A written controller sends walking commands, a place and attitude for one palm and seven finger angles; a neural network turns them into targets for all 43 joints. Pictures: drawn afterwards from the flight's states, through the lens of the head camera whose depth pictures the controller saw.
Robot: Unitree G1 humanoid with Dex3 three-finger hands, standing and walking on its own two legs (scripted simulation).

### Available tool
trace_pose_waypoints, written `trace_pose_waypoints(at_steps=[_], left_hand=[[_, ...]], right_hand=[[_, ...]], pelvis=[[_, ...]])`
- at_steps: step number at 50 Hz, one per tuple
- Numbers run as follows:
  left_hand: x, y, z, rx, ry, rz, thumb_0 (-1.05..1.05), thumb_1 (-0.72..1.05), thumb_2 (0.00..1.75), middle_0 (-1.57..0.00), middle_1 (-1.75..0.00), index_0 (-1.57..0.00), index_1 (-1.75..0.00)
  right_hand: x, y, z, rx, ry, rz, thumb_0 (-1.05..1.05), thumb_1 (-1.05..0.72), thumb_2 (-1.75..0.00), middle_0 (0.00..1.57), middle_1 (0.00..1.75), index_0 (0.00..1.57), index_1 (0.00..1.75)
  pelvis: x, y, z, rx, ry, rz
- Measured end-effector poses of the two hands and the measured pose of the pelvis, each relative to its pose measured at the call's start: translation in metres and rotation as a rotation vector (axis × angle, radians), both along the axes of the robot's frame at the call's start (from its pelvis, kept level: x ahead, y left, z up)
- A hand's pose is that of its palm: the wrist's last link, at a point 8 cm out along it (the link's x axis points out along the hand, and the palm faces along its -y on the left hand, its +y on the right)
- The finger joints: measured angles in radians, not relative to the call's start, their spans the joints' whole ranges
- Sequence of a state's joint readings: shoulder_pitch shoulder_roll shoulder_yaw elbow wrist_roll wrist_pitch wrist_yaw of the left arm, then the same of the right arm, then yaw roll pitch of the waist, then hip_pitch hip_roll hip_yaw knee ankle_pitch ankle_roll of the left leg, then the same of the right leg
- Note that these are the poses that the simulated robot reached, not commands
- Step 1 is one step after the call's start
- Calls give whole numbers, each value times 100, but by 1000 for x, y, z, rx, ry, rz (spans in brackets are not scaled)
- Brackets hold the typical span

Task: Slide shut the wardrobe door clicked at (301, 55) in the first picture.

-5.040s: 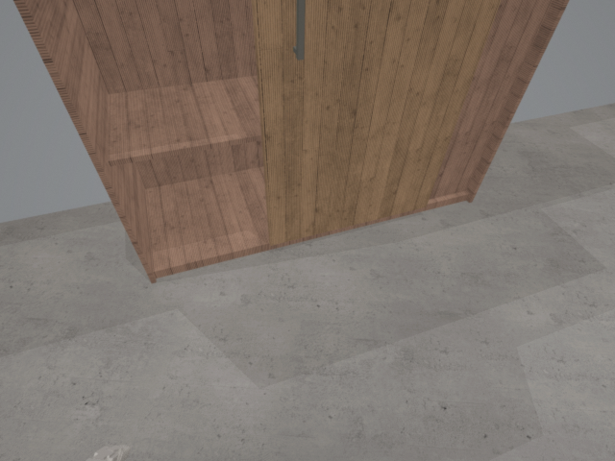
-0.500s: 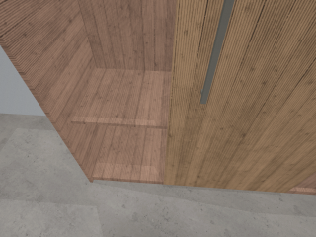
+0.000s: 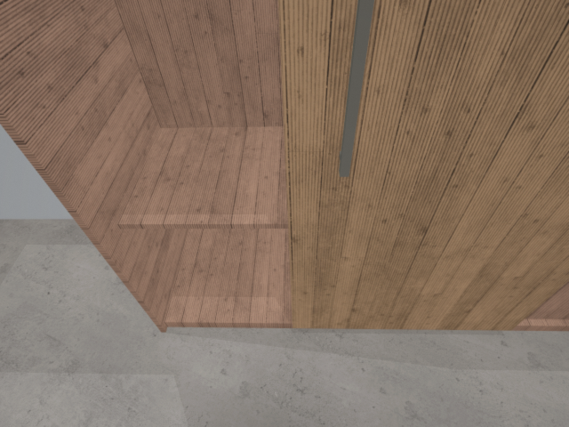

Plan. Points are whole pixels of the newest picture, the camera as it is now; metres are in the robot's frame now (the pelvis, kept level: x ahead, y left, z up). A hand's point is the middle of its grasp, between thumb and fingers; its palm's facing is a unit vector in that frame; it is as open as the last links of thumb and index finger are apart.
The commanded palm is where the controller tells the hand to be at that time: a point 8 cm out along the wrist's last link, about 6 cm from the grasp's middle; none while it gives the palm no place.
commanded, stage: come to a stop and stand still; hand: right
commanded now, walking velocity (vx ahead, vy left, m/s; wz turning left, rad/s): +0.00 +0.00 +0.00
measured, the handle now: (352, 92) +0.53 -0.08 +0.21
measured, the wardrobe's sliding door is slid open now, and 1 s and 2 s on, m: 0.47 0.47 0.47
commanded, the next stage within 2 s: look again from close up in 0.84 s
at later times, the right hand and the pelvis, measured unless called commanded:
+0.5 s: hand out of the picture -0.04 -0.15 -0.17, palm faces +0.01 +0.98 -0.19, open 7.4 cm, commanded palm none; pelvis -0.03 +0.02 +0.01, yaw +1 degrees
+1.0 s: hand out of the picture -0.01 -0.16 -0.18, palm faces +0.02 +0.98 -0.21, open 7.4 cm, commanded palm none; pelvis -0.02 +0.01 +0.00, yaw +0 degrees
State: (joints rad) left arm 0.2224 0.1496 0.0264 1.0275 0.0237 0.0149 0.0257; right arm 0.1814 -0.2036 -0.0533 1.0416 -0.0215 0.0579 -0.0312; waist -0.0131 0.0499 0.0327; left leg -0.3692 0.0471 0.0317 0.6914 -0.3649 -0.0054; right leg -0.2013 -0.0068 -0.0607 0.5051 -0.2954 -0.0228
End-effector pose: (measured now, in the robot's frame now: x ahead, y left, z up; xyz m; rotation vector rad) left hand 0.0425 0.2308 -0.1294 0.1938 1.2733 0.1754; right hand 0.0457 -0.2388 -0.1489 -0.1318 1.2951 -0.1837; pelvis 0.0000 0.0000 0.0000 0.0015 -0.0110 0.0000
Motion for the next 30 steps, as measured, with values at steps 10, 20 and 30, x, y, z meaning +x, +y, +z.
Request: trace_pose_waypoints(at_steps=[10, 20, 30], left_hand=[[-22, -5, -12, -43, 27, 30, 1, 93, 90, -21, -29, -20, -30], [-69, -2, -15, -81, 105, 50, 1, 93, 90, -20, -29, -20, -30], [-115, -5, -15, -103, 201, 77, 1, 91, 90, -20, -29, -20, -30]], right_hand=[[-61, 4, 8, -24, 134, 6, 0, -91, -90, 20, 30, 19, 30], [-85, 30, 14, 0, 152, 25, 0, -91, -90, 20, 30, 19, 30], [-85, 51, 10, 29, 130, 27, 1, -91, -90, 20, 30, 20, 30]], pelvis=[[-10, -1, 2, -23, 10, 23], [-22, 10, 8, -13, -14, 23], [-28, 21, 8, -11, -11, 18]])
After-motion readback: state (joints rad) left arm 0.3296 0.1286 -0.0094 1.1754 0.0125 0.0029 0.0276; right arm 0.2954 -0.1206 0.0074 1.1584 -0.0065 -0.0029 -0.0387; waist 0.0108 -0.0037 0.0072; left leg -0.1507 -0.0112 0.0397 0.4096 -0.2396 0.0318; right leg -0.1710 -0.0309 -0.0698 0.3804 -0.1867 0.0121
